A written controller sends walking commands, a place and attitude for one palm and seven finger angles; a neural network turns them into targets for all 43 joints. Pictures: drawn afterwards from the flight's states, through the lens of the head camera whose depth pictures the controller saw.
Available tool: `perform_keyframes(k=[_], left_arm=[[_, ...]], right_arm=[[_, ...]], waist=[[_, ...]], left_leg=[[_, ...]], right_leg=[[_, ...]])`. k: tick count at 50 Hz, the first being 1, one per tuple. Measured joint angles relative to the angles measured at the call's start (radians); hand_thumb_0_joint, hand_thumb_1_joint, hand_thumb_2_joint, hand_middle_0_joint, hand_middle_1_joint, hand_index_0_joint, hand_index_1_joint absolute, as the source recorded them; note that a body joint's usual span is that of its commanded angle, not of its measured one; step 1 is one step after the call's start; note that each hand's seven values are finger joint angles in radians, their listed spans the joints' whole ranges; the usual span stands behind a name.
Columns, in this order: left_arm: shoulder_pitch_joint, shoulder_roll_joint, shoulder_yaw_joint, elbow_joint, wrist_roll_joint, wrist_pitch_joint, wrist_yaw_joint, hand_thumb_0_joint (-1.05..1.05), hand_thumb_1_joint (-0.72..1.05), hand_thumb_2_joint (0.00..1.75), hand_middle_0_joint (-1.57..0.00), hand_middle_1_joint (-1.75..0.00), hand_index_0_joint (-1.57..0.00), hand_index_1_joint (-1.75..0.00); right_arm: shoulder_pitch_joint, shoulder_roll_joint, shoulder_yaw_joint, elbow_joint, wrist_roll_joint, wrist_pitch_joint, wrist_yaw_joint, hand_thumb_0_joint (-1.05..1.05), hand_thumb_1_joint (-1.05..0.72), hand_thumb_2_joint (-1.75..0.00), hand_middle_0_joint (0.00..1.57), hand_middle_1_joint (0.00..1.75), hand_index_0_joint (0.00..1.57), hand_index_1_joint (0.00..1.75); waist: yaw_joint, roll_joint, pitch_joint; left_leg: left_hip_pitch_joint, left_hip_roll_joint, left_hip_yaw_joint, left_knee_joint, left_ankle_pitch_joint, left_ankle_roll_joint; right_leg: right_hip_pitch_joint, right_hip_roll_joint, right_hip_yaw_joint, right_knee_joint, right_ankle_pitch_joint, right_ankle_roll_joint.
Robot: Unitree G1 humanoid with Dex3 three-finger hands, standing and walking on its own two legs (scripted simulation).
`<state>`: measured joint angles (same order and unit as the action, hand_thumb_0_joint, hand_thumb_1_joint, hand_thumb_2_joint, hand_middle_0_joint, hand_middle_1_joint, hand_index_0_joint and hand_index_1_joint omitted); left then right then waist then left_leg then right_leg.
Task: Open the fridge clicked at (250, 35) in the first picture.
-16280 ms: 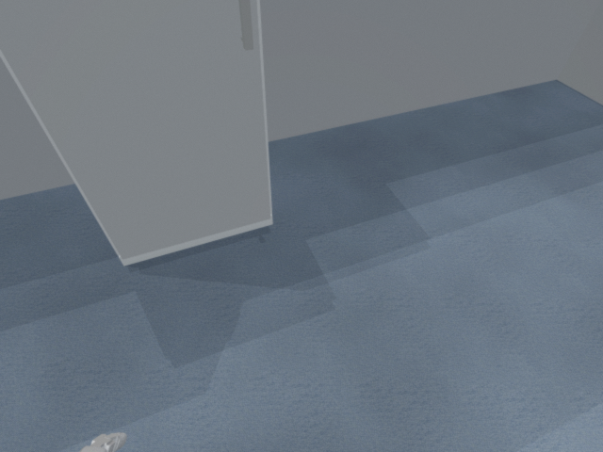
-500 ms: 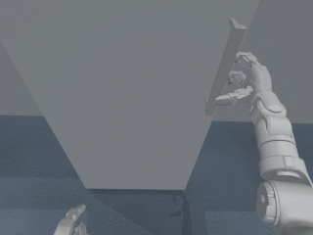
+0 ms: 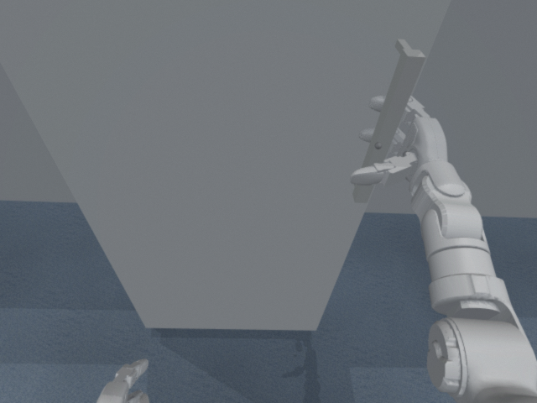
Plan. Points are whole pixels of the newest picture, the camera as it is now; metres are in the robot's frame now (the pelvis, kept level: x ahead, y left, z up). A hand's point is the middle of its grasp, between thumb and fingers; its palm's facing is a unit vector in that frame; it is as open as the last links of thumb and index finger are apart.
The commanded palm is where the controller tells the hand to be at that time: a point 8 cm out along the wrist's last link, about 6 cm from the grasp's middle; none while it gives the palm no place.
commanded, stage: slide the fingers in behind the handle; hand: right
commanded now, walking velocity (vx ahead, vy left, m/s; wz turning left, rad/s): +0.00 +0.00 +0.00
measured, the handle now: (378, 131) +0.48 -0.12 +0.19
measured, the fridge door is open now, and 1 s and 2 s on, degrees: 0 0 0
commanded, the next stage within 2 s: grip the handle and tug to test in 0.58 s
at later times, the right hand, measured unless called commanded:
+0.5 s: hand (374, 145) +0.43 -0.11 +0.20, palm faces -0.08 +1.00 +0.00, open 14.0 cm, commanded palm +0.41 -0.16 +0.20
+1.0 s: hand (371, 143) +0.43 -0.10 +0.20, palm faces -0.07 +1.00 -0.01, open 11.6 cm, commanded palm +0.41 -0.15 +0.20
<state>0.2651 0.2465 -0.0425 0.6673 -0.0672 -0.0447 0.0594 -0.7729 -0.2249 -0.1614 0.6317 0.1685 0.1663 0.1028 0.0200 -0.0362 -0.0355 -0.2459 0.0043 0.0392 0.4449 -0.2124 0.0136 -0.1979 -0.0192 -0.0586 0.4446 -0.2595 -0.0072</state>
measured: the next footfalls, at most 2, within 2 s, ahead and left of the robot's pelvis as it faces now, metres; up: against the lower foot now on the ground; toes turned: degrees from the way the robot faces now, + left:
none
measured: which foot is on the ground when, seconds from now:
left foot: down 0.00-1.00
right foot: down 0.00-1.00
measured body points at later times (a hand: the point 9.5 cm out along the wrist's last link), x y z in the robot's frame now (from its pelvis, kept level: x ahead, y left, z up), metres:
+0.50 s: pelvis -0.01 +0.00 +0.00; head -0.01 +0.01 +0.45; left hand +0.11 +0.24 -0.11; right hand +0.43 -0.16 +0.21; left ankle +0.01 +0.11 -0.74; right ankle -0.02 -0.11 -0.74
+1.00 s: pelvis -0.01 +0.00 +0.00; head -0.01 +0.01 +0.45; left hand +0.12 +0.24 -0.11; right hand +0.43 -0.16 +0.21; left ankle +0.01 +0.11 -0.74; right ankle -0.02 -0.11 -0.74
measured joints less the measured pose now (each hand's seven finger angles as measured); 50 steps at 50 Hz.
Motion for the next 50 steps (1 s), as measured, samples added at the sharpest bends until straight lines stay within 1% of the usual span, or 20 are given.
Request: perform_keyframes(k=[6,13,19,26,30,33,37,43,50], left_arm=[[-0.008,0.002,0.0,0.003,0.002,-0.006,0.007,0.01,0.9,0.9,-0.2,-0.29,-0.2,-0.3],[-0.003,0.001,0.001,0.002,0.003,-0.013,0.003,0.01,0.91,0.9,-0.2,-0.29,-0.2,-0.3],[0.008,0.001,0.002,0.003,0.001,-0.015,0.001,0.01,0.9,0.9,-0.2,-0.29,-0.2,-0.3],[0.01,-0.001,0.0,0.017,0.003,-0.022,0.001,0.01,0.9,0.9,-0.2,-0.29,-0.2,-0.3],[0.006,-0.006,-0.003,0.017,0.007,-0.022,0.0,0.01,0.9,0.9,-0.2,-0.29,-0.2,-0.3],[0.012,-0.008,0.0,0.013,0.008,-0.028,-0.003,0.01,0.9,0.9,-0.2,-0.29,-0.2,-0.3],[0.016,-0.007,0.0,0.014,0.008,-0.025,-0.006,0.01,0.9,0.9,-0.2,-0.29,-0.2,-0.3],[0.018,-0.004,0.004,0.014,0.005,-0.021,-0.007,0.01,0.9,0.9,-0.2,-0.29,-0.2,-0.3],[0.006,-0.002,0.004,0.017,0.007,-0.019,-0.004,0.01,0.9,0.9,-0.2,-0.29,-0.2,-0.3]], right_arm=[[-0.028,0.0,0.007,0.036,0.0,-0.004,-0.009,-0.01,0.5,-0.3,0.3,1.2,0.3,1.2],[-0.039,-0.005,-0.003,0.06,-0.003,-0.037,-0.006,-0.01,0.5,-0.3,0.3,1.2,0.3,1.2],[-0.036,-0.008,0.002,0.063,-0.004,-0.039,-0.006,-0.01,0.5,-0.3,0.3,1.2,0.3,1.2],[-0.059,0.01,0.022,0.081,-0.004,-0.039,-0.017,-0.01,0.5,-0.3,0.3,1.2,0.3,1.2],[-0.072,0.01,0.008,0.1,-0.011,-0.043,-0.028,-0.01,0.5,-0.3,0.3,1.2,0.3,1.2],[-0.071,0.011,0.013,0.095,-0.015,-0.057,-0.031,-0.01,0.5,-0.3,0.3,1.2,0.3,1.2],[-0.065,0.013,0.006,0.091,-0.015,-0.056,-0.028,-0.01,0.49,-0.3,0.3,1.2,0.3,1.2],[-0.044,0.017,0.019,0.06,-0.014,-0.046,-0.032,-0.01,0.39,-0.35,0.32,1.22,0.31,1.22],[-0.057,0.022,0.027,0.064,-0.015,-0.033,-0.044,-0.01,0.13,-0.46,0.34,1.25,0.33,1.25]], waist=[[0.004,0.005,0.006],[0.008,0.007,0.003],[0.008,0.005,0.003],[0.006,0.005,0.007],[0.013,0.009,0.007],[0.013,0.007,0.006],[0.011,0.006,0.002],[0.006,0.003,0.003],[0.002,0.005,0.005]], left_leg=[[-0.004,0.001,0.004,-0.002,0.006,0.001],[-0.011,0.0,-0.002,-0.004,0.013,0.0],[-0.012,0.002,-0.004,-0.005,0.015,-0.002],[-0.015,0.007,0.0,-0.001,0.015,-0.005],[-0.021,0.006,-0.005,-0.002,0.017,-0.006],[-0.022,0.006,-0.007,-0.002,0.018,-0.006],[-0.021,0.005,-0.01,-0.003,0.017,-0.006],[-0.015,0.004,-0.009,-0.004,0.015,-0.006],[-0.014,0.006,-0.002,-0.004,0.013,-0.005]], right_leg=[[-0.008,0.0,0.004,0.003,0.005,0.0],[-0.013,0.0,-0.002,0.0,0.01,-0.001],[-0.013,0.002,-0.003,0.001,0.011,-0.003],[-0.019,0.007,0.0,0.006,0.011,-0.006],[-0.022,0.007,-0.004,0.003,0.014,-0.007],[-0.022,0.006,-0.006,0.002,0.013,-0.007],[-0.02,0.005,-0.009,0.001,0.011,-0.007],[-0.014,0.005,-0.008,0.0,0.01,-0.007],[-0.016,0.007,-0.001,0.0,0.011,-0.006]])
